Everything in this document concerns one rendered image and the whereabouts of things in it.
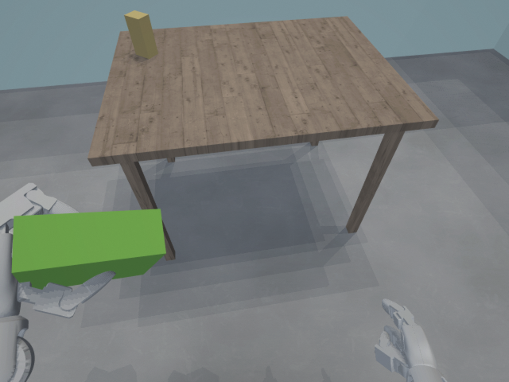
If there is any robot left forearm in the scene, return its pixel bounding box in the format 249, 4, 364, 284
0, 315, 35, 382

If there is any sponge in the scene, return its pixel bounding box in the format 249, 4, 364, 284
12, 209, 166, 290

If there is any table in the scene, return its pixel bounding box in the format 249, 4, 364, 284
87, 16, 439, 261

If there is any robot right hand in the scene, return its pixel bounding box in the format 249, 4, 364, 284
375, 298, 437, 378

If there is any robot left hand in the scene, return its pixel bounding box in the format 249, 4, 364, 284
0, 183, 116, 318

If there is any robot right forearm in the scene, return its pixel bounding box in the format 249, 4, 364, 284
406, 365, 448, 382

